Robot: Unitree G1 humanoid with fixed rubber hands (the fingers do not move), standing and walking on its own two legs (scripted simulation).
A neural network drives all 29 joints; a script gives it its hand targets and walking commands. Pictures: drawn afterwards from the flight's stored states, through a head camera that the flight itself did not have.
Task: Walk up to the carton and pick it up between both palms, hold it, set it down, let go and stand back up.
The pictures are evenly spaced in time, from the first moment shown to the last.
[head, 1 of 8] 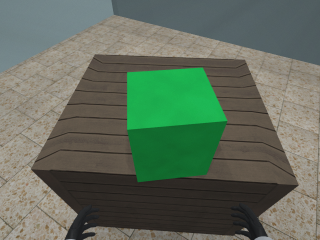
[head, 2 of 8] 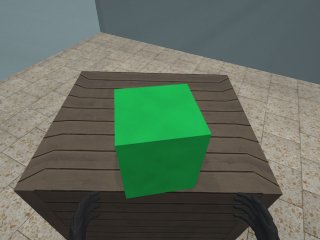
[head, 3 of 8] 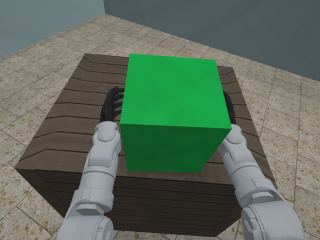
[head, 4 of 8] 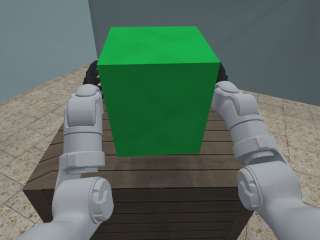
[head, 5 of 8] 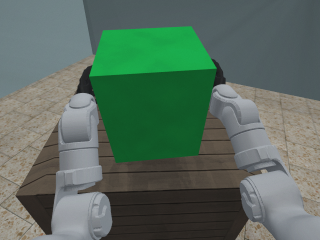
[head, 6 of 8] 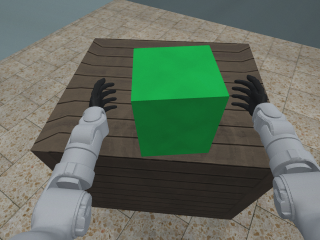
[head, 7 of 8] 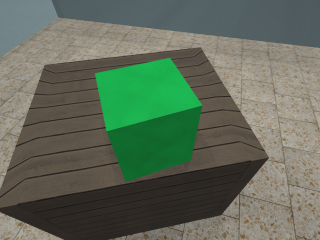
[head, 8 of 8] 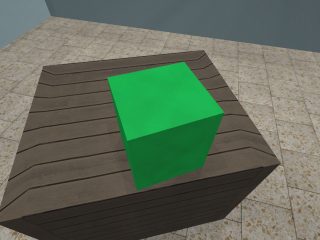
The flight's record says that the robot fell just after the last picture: no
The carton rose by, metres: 0.21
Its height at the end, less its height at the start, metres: +0.00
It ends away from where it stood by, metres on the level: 0.04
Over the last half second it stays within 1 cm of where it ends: yes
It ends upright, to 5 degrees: yes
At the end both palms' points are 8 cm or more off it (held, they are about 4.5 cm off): yes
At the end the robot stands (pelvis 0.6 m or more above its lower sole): yes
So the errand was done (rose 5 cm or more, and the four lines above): yes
